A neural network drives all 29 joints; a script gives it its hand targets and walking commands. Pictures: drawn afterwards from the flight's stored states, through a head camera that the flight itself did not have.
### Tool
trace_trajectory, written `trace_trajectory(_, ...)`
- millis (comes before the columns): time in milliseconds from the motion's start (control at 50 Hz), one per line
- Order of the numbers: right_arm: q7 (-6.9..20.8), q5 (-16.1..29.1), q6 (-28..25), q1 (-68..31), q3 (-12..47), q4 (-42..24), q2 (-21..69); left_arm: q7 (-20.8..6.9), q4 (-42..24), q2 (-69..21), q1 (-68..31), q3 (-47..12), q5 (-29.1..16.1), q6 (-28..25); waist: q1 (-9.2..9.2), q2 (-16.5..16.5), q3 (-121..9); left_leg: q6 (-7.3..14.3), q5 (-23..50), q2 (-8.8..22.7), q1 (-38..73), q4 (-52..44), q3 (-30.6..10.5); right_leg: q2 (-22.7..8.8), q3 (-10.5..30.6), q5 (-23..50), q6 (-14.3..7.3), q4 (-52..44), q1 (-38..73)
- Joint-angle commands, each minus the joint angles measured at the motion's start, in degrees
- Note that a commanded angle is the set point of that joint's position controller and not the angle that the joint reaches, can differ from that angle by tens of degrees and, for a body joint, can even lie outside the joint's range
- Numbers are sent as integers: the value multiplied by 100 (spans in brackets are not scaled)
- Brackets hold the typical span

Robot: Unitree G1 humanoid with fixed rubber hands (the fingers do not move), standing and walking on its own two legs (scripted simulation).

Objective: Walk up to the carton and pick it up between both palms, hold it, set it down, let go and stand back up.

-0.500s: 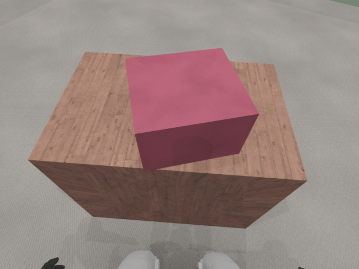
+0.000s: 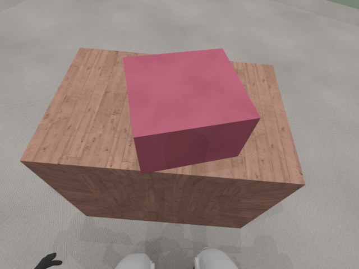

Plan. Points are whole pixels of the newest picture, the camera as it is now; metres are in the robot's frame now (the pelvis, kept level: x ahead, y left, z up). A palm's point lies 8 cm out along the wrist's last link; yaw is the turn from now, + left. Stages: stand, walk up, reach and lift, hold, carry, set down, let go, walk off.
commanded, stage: walk up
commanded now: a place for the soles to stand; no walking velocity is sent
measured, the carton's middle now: (183, 109) +0.51 +0.00 -0.02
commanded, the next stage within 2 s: none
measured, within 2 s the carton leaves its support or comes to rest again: neither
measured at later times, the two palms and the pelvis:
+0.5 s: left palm out of the picture +0.08 +0.32 -0.13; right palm out of the picture +0.05 -0.29 -0.10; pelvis +0.01 +0.02 +0.00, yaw -1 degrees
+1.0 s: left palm out of the picture +0.08 +0.30 -0.11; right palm out of the picture +0.06 -0.30 -0.13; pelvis -0.01 -0.01 -0.01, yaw -2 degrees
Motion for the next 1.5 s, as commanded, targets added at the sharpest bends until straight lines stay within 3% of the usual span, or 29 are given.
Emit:
trace_trajectory(0, -64, 31, -123, -566, -450, -858, -1270, 144, -172, 1520, 1291, 319, 113, -271, 379, 393, -1397, 187, 3156, 712, -286, 782, -380, -251, 391, 2256, -611, -1621, 1908)
trace_trajectory(20, -79, 39, -131, -647, -346, -952, -989, 185, -142, 1919, 1421, 423, 137, -310, 449, -507, -1382, -170, 1630, 82, -1346, 1768, -98, -1357, 2378, 3087, -1136, -1897, 2239)
trace_trajectory(40, -99, -25, -37, -582, -407, -937, -1159, 190, -264, 1909, 1069, 355, 114, -292, 229, -371, -1102, -192, -1282, -79, -1698, 1813, -338, -1933, 3236, 2748, -1580, -2205, 1842)
trace_trajectory(60, -107, -94, 5, -463, -461, -758, -1339, 163, -338, 2080, 767, 418, 93, -274, 222, -331, -862, -157, -1769, 63, -1700, 2019, -630, -2205, 3535, 2081, -1946, -2177, 1444)
trace_trajectory(120, -16, -70, -14, -486, -530, -716, -1429, 139, -464, 1751, 365, 340, 114, -237, 11, -231, -332, -91, -1124, 283, -1284, 1671, -658, -1563, 2719, 1085, -1636, -2225, 346)
trace_trajectory(180, 40, -87, -49, -285, -537, -652, -1373, 84, -535, 1758, 418, 390, 178, -220, 20, -947, -448, -116, -956, 267, -1032, 948, -482, -1249, 2458, 781, -1490, -2085, 225)
trace_trajectory(260, -25, -98, -152, 303, -603, -382, -1303, 42, -719, 1495, -104, 280, 94, -107, -412, -574, -617, -110, 125, 256, 496, -1033, -504, -997, 1882, 1115, -1110, -1301, -466)
trace_trajectory(300, -101, -200, -233, 594, -734, -227, -1944, 53, -773, 749, -205, 50, -16, -116, -576, 1030, -822, 189, 211, 1663, 1352, -2701, -2955, 519, 506, 101, -295, 801, -1488)
trace_trajectory(320, -114, -176, -256, 418, -755, -405, -2120, 110, -651, 1054, 55, 93, 60, -68, -403, 585, -848, 276, 284, 2273, 1362, -2724, -3445, 473, 189, -851, -167, 1172, -1690)
trace_trajectory(360, -114, -146, -272, -428, -673, -510, -1854, 118, -413, 1331, 320, 166, 13, 16, -152, 428, -659, 520, -26, 2154, 794, -2595, -2960, 86, 353, -651, -138, 1377, -1309)
trace_trajectory(500, -181, -83, -264, -29, -481, -366, -1381, 129, -497, 1120, 15, 118, 12, -53, -200, 1412, -926, 411, 5461, 1584, 1782, -1170, -1504, -83, -304, -485, -144, 586, -1071)
trace_trajectory(620, -157, -31, -133, -669, -405, -561, -1441, 138, -246, 1061, 607, 95, 23, -133, 180, 1418, -1129, 492, 4038, 1211, 487, -500, -728, -98, -599, 1073, -280, -1171, 543)
trace_trajectory(660, -113, 11, -109, -794, -372, -709, -1258, 178, -26, 1511, 1000, 266, 112, -195, 318, 400, -1434, 122, 2772, 647, -569, 503, -398, -549, 692, 2677, -599, -1373, 1637)
trace_trajectory(680, -107, -18, -56, -789, -331, -744, -1126, 231, -43, 1865, 854, 327, 140, -242, 227, -250, -1059, -204, 1384, 289, -1211, 1062, -240, -1449, 2248, 3017, -1068, -1700, 1475)
trace_trajectory(700, -108, -101, 29, -832, -411, -740, -1232, 237, -162, 1989, 682, 339, 102, -251, 208, -255, -962, -202, -1236, 104, -1251, 1496, -504, -2116, 3023, 2708, -1734, -1958, 961)
trace_trajectory(720, -85, -89, 83, -584, -470, -610, -1395, 237, -222, 2064, 415, 336, 100, -244, 148, -316, -833, -218, -1610, 186, -1044, 1572, -690, -2152, 3114, 2299, -1956, -1977, 585)
trace_trajectory(820, 12, -72, -21, -63, -528, -238, -1385, 166, -408, 1641, -287, 259, 112, -150, -376, -883, -768, 4, 15, 233, 323, -512, -678, -1183, 2039, 1850, -1116, -1551, -431)
trace_trajectory(860, -43, -167, -77, 197, -603, -129, -1647, 142, -480, 1242, -429, 158, 60, -128, -562, 14, -1106, 226, 835, 1051, 1126, -1690, -1713, -409, 812, 1701, -475, -293, -940)
trace_trajectory(900, -39, -188, -111, -434, -598, -321, -1882, 194, -398, 1161, -299, 112, -1, -46, -265, 692, -877, 823, 386, 2061, 536, -2374, -2645, 174, -225, -870, -222, 753, -1063)
trace_trajectory(1020, 2, -132, -68, -1239, -421, -499, -1449, 125, -87, 1012, 729, 205, 23, -200, 324, 637, -862, 741, 1706, 1445, -411, -1153, -1339, -138, -371, 756, -293, -753, 672)
trace_trajectory(1060, 32, -72, 18, -1358, -381, -634, -1278, 202, -40, 1618, 936, 342, 140, -303, 365, -93, -1113, 29, 1781, 557, -789, 431, -506, -811, 1424, 2199, -626, -1751, 1280)
trace_trajectory(1080, 11, -72, 74, -1378, -349, -596, -1130, 235, -88, 1879, 728, 379, 152, -331, 239, -381, -861, -246, 432, 185, -1222, 889, -357, -1530, 2759, 2632, -1138, -2024, 1227)
trace_trajectory(1120, 9, -119, 148, -1084, -468, -489, -1344, 272, -293, 2057, 401, 382, 137, -322, 144, -248, -748, -156, -1429, 168, -1112, 1368, -768, -1988, 3265, 2222, -1758, -2066, 600)
trace_trajectory(1220, 27, -72, 12, -437, -495, -202, -1321, 222, -419, 1660, -55, 282, 138, -241, -285, -492, -780, -30, 85, 318, 113, -292, -607, -1278, 2217, 2100, -1185, -1578, -185)
trace_trajectory(1260, -18, -139, -62, -42, -621, -42, -1636, 175, -506, 1255, -324, 174, 61, -180, -517, 458, -1191, 286, 1077, 986, 1066, -1613, -1582, -401, 889, 2114, -502, -296, -719)
trace_trajectory(1280, -34, -139, -81, -211, -619, -71, -1837, 200, -580, 1026, -356, 134, -23, -146, -441, 877, -987, 592, 1090, 1587, 954, -2183, -2259, 247, 66, 1009, -256, 381, -995)
trace_trajectory(1320, -16, -153, -84, -678, -619, -254, -1825, 215, -443, 1258, 27, 152, 39, -58, -212, 721, -795, 1111, 366, 2220, 397, -2410, -2621, 113, -259, -1101, -220, 1155, -890)
trace_trajectory(1440, 0, -128, -93, -1012, -483, -432, -1590, 116, -146, 1183, 607, 235, 47, -186, 182, 1003, -841, 861, 1575, 1556, 141, -1319, -1555, -87, -455, 51, -245, -557, 301)
trace_trajectory(1480, 17, -50, -25, -1257, -393, -548, -1354, 155, -29, 1427, 907, 287, 85, -261, 331, 617, -1192, 366, 1850, 924, -438, -234, -947, -410, 551, 1675, -443, -1421, 1230)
